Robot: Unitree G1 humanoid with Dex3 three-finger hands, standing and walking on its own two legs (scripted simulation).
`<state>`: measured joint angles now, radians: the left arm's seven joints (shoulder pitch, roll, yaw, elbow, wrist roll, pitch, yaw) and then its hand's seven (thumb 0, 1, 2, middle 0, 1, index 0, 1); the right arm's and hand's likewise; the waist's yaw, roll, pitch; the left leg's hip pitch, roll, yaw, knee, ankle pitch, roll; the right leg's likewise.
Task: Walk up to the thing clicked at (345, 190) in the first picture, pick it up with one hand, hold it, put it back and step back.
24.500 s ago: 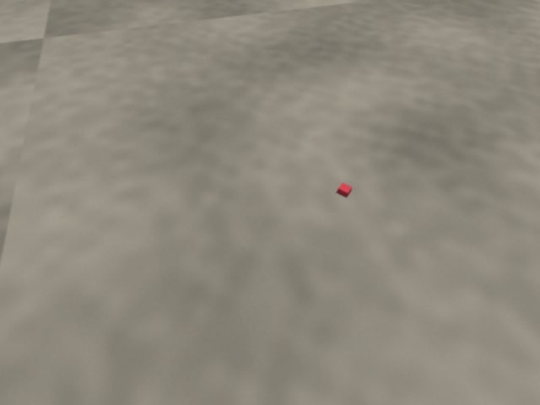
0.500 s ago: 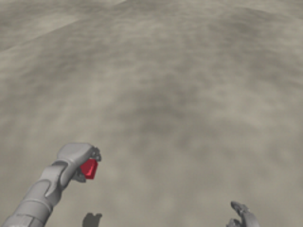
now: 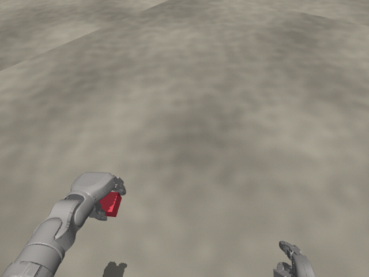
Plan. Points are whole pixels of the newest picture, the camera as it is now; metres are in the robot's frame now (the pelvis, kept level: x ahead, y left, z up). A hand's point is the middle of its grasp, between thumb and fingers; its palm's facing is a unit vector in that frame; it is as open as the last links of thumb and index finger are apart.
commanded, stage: hold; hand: left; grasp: from above
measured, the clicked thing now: (106, 203) +0.31 +0.21 -0.06
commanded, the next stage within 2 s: crouch in 0.46 s
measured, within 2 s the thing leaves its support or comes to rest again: neither
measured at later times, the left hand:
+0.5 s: hand (100, 199) +0.30 +0.22 -0.02, palm faces -0.44 -0.02 -0.90, open 7.9 cm
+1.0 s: hand (107, 209) +0.32 +0.23 -0.12, palm faces -0.42 +0.05 -0.91, open 7.9 cm
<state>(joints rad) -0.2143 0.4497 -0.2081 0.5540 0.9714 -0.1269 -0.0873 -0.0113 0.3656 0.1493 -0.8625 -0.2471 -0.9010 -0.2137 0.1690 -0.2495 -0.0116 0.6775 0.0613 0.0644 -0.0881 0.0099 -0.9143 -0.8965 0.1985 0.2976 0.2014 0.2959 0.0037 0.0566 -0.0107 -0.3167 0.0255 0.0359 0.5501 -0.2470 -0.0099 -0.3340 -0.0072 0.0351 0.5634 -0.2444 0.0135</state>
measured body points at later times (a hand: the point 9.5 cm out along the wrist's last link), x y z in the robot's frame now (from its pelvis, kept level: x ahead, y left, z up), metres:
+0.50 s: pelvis +0.01 +0.00 +0.00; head +0.02 -0.02 +0.45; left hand +0.32 +0.22 +0.03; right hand +0.16 -0.25 -0.11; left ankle +0.03 +0.13 -0.73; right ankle +0.03 -0.13 -0.73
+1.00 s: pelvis +0.00 +0.00 -0.04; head +0.06 +0.00 +0.40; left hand +0.34 +0.23 -0.07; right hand +0.14 -0.26 -0.16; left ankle +0.03 +0.13 -0.73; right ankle +0.03 -0.13 -0.73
